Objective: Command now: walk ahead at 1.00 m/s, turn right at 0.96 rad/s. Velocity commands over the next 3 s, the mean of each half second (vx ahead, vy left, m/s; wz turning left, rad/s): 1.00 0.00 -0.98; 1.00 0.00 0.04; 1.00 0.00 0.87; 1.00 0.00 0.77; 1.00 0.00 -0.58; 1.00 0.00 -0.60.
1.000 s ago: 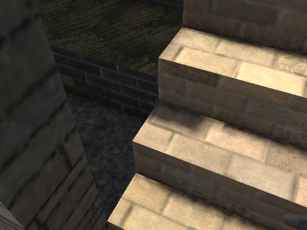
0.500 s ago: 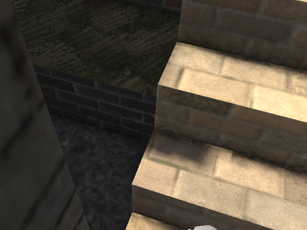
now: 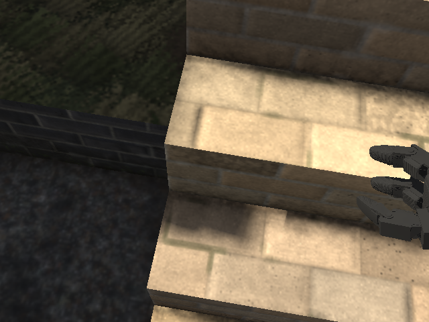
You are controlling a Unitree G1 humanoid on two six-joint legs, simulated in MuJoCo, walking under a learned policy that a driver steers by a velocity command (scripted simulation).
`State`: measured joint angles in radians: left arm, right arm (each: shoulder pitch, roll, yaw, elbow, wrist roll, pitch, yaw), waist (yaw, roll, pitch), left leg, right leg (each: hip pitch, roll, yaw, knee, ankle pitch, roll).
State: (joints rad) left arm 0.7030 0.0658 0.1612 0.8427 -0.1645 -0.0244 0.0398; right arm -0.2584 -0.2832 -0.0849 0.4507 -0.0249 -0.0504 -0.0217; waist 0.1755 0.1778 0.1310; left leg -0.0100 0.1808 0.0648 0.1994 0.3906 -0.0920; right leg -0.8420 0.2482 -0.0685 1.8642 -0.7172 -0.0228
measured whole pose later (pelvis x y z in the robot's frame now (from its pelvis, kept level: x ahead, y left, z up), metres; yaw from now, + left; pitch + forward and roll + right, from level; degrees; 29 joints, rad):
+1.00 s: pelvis +0.04 -0.02 +0.08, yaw -20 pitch +2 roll +0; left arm 0.06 0.27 -0.04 0.34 0.04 -0.06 0.03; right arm 0.08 -0.16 0.10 0.42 0.00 0.02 -0.06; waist 0.08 -0.02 -0.10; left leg -0.56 -0.01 -0.21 0.87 -0.41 0.02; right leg -0.76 -0.02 0.11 1.60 -0.32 0.11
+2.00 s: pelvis +0.04 -0.05 +0.07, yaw +18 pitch -1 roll -2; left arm 0.10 0.11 -0.07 0.54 -0.05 -0.01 0.02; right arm 0.31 -0.14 0.03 0.71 -0.07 -0.02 -0.03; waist -0.01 -0.04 -0.06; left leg -0.53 -0.01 0.00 1.00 -0.58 0.06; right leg -1.06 0.10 0.07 2.21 -0.25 0.04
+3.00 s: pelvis +0.21 -0.22 +0.23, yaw -20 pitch +0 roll -1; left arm 0.12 0.15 -0.04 0.72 0.07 -0.02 -0.01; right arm 0.24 -0.24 0.01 0.97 0.00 0.03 0.02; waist -0.03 0.09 0.08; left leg -0.57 -0.03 -0.16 1.70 -0.04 0.04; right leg -0.84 -0.04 -0.07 1.20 -0.37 -0.04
